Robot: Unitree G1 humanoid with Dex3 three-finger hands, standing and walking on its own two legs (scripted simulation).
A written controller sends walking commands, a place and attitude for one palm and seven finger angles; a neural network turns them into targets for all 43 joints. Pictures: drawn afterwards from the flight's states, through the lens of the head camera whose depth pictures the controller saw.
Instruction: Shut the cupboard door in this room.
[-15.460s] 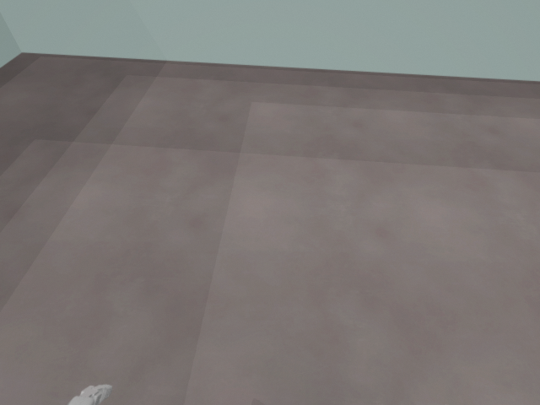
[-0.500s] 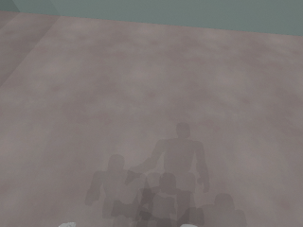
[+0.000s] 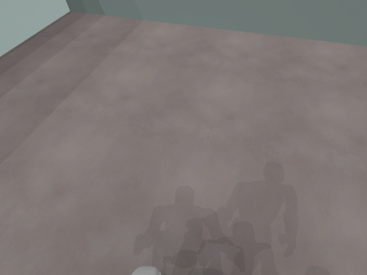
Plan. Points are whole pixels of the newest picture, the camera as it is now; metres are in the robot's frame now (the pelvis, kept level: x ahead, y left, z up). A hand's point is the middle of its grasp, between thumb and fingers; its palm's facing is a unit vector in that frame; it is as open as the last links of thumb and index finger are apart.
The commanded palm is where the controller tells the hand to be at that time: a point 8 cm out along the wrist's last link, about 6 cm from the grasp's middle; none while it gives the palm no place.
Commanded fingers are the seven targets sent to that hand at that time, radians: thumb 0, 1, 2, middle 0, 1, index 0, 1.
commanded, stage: turn or walk to find it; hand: left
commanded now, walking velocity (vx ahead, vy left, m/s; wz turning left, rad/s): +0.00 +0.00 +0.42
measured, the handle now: out of the picture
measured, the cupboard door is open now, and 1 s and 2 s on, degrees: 87 87 87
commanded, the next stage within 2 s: none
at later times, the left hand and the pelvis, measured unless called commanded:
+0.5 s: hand out of the picture +0.02 +0.27 -0.16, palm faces +0.21 -0.95 -0.24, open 7.4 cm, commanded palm none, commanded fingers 0.00 0.90 0.90 -0.20 -0.30 -0.20 -0.30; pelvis -0.03 +0.04 +0.00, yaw +10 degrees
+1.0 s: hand out of the picture -0.07 +0.19 -0.16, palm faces +0.43 -0.87 -0.26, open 7.4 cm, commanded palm none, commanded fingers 0.00 0.90 0.90 -0.20 -0.30 -0.20 -0.30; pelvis -0.05 -0.01 +0.00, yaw +25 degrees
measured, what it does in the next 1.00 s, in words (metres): steps on the spot, turning left: left foot, then right foot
